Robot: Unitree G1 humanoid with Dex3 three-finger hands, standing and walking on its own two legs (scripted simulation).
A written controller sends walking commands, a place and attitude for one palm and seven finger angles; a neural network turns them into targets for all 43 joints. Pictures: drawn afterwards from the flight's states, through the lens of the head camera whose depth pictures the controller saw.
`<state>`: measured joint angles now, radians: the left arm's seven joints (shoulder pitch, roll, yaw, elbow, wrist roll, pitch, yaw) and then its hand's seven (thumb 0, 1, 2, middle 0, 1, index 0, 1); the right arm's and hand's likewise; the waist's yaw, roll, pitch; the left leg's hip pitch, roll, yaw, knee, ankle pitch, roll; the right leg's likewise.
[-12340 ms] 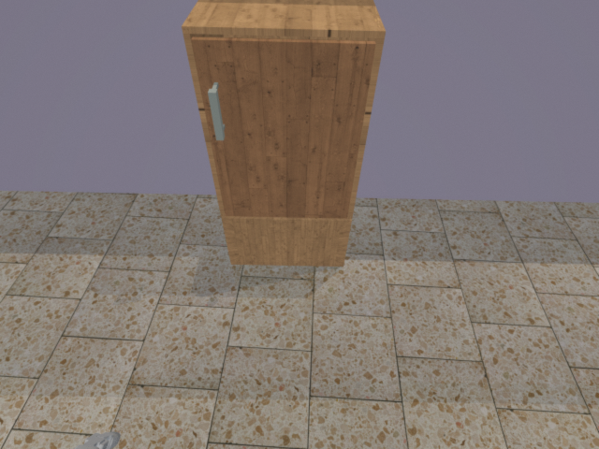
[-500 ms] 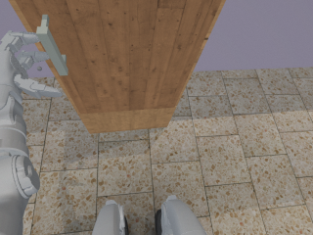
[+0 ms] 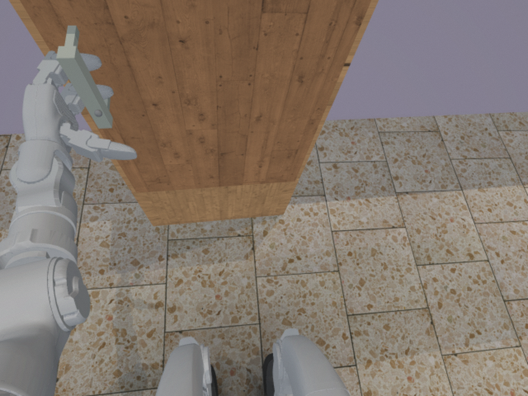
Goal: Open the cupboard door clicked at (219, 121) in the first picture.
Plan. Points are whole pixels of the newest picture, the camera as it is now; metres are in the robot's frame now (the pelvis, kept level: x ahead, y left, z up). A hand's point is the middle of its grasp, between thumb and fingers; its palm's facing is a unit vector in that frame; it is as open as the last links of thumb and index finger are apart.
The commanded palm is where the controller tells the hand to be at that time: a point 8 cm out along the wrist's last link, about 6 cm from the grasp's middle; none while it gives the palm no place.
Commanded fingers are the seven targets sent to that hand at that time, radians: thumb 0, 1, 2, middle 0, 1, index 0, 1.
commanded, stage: slide the fingers in behind the handle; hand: left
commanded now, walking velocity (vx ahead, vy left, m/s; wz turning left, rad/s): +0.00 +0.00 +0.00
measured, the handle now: (90, 81) +0.56 +0.21 +0.07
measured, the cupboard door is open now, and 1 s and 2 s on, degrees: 0 0 4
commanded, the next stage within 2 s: close the thumb around the handle in 0.80 s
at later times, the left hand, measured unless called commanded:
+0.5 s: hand (111, 113) +0.51 +0.18 +0.06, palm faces +0.06 -1.00 -0.03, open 14.0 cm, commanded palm +0.49 +0.22 +0.06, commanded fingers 0.00 -0.50 0.30 -0.30 -1.20 -0.30 -1.20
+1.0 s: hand (106, 116) +0.51 +0.19 +0.06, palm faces +0.05 -1.00 -0.02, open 13.8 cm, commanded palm +0.48 +0.22 +0.06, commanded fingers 0.00 -0.16 0.44 -0.32 -1.24 -0.32 -1.24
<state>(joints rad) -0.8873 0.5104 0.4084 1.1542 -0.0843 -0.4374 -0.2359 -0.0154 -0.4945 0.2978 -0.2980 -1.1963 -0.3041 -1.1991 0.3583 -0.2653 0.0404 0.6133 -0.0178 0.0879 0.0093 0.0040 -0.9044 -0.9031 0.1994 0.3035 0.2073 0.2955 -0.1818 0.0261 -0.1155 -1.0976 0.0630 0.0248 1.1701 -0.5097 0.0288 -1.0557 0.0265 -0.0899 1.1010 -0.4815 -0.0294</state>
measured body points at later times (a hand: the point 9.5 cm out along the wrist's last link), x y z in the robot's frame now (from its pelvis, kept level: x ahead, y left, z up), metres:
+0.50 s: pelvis +0.00 -0.01 +0.00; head +0.15 +0.01 +0.43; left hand +0.50 +0.23 +0.06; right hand +0.01 -0.27 -0.11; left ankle +0.01 +0.10 -0.64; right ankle +0.02 -0.11 -0.64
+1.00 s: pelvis +0.00 +0.00 +0.00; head +0.14 +0.02 +0.43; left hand +0.50 +0.24 +0.06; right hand +0.01 -0.26 -0.11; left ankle +0.01 +0.10 -0.64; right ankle +0.02 -0.11 -0.64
